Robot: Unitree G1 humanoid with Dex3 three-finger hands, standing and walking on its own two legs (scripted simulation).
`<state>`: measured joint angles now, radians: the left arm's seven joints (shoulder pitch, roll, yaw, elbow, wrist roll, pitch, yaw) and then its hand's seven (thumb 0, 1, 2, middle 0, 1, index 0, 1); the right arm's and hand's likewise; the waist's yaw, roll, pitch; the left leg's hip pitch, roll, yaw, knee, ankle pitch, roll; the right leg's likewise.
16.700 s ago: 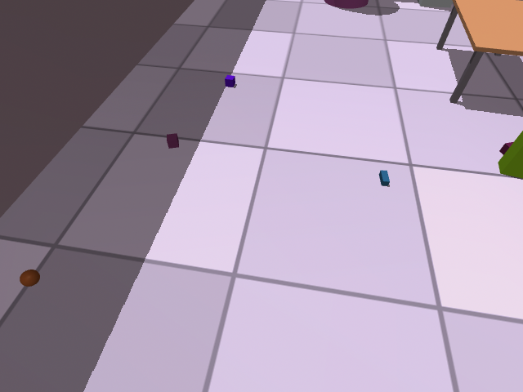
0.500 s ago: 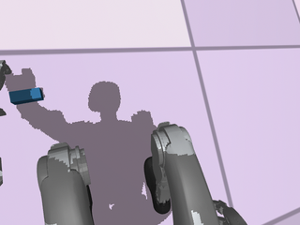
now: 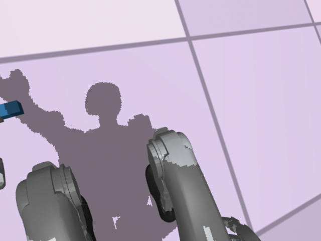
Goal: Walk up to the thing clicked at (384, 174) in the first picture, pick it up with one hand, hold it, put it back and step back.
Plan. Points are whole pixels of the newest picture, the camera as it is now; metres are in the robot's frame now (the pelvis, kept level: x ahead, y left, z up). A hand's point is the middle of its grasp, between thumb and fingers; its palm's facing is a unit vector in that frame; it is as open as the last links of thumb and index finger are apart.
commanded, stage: approach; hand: left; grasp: from above
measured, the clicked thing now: (4, 111) +0.49 +0.30 -0.31
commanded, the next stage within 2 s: close in in 0.12 s
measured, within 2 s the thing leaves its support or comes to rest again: neither
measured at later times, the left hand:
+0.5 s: hand out of the picture +0.49 +0.29 -0.19, palm faces -0.44 -0.08 -0.90, open 12.4 cm
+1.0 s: hand out of the picture +0.48 +0.30 -0.25, palm faces -0.44 -0.10 -0.89, open 12.9 cm
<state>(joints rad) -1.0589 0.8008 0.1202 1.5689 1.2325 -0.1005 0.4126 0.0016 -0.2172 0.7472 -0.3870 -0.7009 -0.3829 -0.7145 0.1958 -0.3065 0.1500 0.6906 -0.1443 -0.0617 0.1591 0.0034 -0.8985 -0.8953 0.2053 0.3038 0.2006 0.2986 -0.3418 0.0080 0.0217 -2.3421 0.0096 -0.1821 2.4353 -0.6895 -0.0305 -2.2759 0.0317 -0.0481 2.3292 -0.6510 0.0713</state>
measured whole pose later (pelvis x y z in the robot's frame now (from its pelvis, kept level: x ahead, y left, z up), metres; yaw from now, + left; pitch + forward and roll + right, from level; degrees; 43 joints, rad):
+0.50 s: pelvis +0.00 +0.01 +0.00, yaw -1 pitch +33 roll -11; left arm -1.11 0.83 0.07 1.61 1.31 -0.16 0.46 0.00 -0.23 0.76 -0.35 -0.73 -0.35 -0.74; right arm 0.14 -0.31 0.14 0.67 -0.18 -0.08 0.17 0.00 -0.89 -0.90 0.20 0.30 0.20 0.30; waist -0.34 -0.03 0.01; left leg -2.36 -0.01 -0.20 2.46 -0.70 -0.02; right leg -2.26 0.02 -0.06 2.34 -0.67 0.06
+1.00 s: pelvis +0.00 +0.01 -0.02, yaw -4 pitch +30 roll -13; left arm -1.09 0.97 0.14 1.71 1.32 -0.21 0.58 0.00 -0.29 0.81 -0.30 -0.73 -0.29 -0.75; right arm 0.16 -0.33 0.24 0.68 -0.25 -0.17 0.21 0.00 -0.89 -0.90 0.20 0.30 0.20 0.30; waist -0.39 -0.09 0.13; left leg -2.37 0.00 -0.25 2.54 -0.72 -0.03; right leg -2.27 0.05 -0.10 2.38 -0.67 0.08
